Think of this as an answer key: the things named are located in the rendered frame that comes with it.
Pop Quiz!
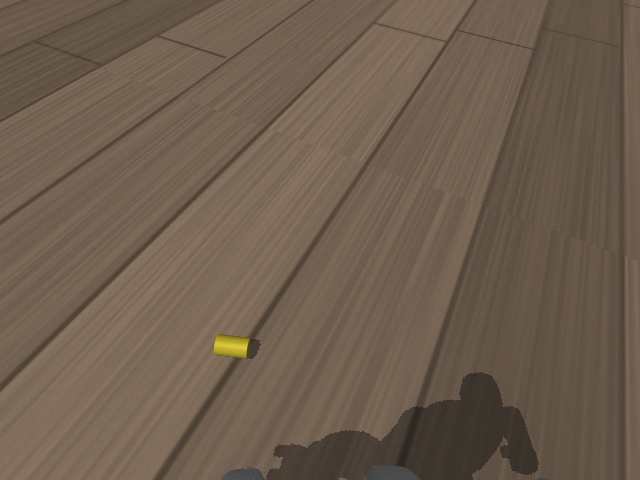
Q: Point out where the can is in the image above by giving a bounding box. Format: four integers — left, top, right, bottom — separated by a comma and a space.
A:
214, 334, 251, 359

